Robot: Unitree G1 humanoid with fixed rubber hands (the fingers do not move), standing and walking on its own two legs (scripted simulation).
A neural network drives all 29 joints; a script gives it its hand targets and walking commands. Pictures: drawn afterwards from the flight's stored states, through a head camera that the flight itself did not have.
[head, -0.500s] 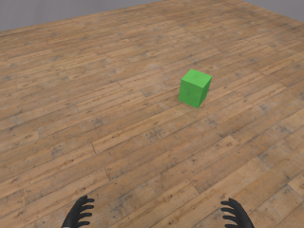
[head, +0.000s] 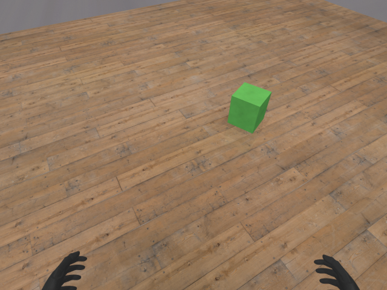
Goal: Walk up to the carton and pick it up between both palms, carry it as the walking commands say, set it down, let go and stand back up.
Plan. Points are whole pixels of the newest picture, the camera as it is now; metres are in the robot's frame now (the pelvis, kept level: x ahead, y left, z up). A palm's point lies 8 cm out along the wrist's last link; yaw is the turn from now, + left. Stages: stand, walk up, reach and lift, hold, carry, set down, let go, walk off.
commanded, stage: stand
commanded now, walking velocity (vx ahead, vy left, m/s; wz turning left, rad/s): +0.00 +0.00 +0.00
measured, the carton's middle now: (248, 107) +1.41 -0.37 -0.63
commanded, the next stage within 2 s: walk up in 0.86 s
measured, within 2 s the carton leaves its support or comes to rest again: neither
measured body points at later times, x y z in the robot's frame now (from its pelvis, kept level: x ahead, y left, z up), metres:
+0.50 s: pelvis +0.00 +0.00 +0.02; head +0.01 +0.00 +0.47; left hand +0.13 +0.31 -0.08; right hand +0.14 -0.31 -0.08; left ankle +0.00 +0.12 -0.72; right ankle +0.00 -0.12 -0.72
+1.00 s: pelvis +0.00 +0.00 +0.03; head +0.00 +0.00 +0.48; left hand +0.11 +0.32 -0.09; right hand +0.11 -0.31 -0.09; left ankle +0.01 +0.12 -0.72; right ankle +0.00 -0.12 -0.72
